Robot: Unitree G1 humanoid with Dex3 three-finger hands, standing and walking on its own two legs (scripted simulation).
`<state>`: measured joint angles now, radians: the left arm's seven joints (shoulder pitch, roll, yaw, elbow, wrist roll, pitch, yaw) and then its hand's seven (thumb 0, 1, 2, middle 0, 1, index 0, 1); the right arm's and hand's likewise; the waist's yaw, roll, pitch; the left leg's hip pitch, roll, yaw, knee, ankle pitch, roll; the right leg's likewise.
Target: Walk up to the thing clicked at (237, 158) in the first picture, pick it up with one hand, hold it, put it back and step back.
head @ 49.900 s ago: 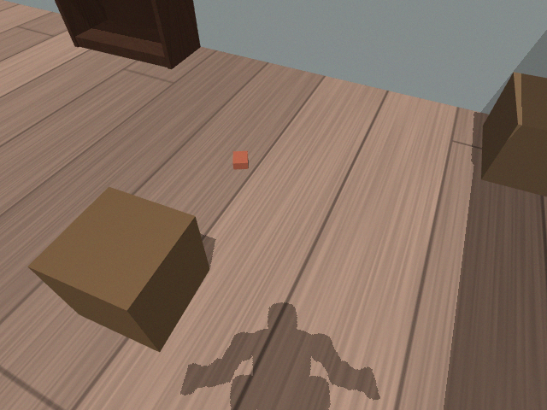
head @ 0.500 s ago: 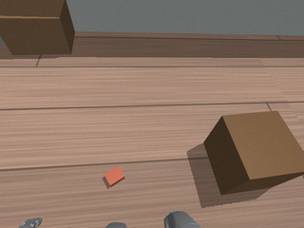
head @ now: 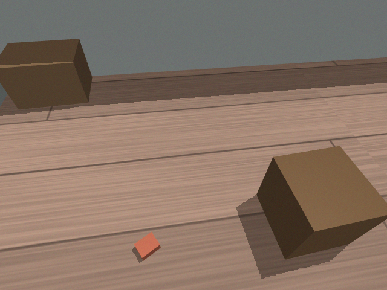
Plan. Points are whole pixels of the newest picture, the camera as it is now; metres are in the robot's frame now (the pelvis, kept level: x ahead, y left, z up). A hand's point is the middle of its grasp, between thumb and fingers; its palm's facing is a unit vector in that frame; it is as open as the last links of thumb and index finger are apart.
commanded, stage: walk up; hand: left
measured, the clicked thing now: (147, 245) +0.45 +0.24 -0.75
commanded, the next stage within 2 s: stand in 1.28 s
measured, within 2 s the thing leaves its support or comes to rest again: neither
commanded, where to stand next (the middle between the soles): +0.07 -0.01 m, yaw +1 degrees
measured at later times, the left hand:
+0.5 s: hand out of the picture +0.11 +0.23 -0.14, palm faces -0.01 -0.94 -0.35, open 7.4 cm
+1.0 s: hand out of the picture +0.11 +0.23 -0.14, palm faces -0.02 -0.95 -0.32, open 7.4 cm
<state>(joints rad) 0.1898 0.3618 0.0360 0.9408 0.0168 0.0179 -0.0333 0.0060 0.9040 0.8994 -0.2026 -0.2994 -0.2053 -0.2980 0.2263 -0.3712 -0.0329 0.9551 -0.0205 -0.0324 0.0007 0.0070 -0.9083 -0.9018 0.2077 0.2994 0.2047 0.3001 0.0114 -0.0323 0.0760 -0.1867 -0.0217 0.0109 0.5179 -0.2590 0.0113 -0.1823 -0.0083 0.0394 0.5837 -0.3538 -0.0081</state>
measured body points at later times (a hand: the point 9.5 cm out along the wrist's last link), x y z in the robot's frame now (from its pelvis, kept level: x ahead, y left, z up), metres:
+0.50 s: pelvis +0.02 -0.02 +0.01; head +0.02 -0.03 +0.46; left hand +0.11 +0.28 -0.11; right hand +0.10 -0.33 -0.12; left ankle +0.01 +0.12 -0.73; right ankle -0.01 -0.12 -0.73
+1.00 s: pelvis +0.02 -0.02 +0.01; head +0.02 -0.01 +0.46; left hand +0.11 +0.28 -0.12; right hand +0.09 -0.32 -0.11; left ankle +0.01 +0.12 -0.73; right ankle -0.01 -0.12 -0.73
